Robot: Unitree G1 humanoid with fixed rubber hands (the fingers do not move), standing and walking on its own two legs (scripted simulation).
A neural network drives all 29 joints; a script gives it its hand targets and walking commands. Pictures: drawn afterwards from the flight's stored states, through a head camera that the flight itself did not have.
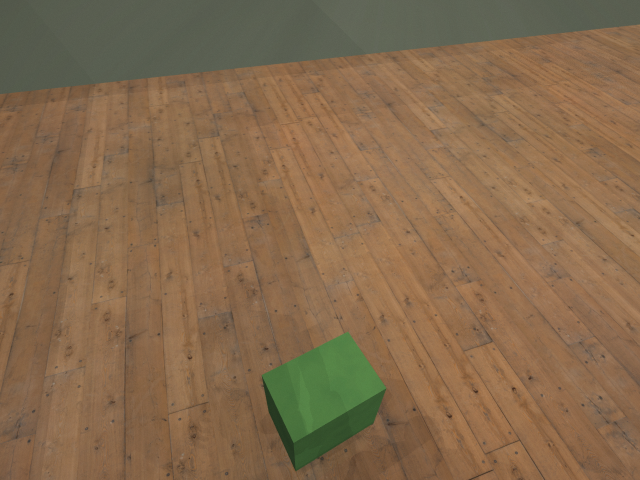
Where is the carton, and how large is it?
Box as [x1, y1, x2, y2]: [262, 332, 385, 470]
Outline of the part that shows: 348,332 262,375 269,413 295,470 371,424 375,417 385,387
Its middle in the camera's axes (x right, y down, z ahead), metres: +0.01 +0.47 +1.11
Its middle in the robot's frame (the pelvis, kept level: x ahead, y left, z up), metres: +0.48 -0.03 -0.65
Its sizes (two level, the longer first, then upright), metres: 0.269 0.187 0.268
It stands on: the floor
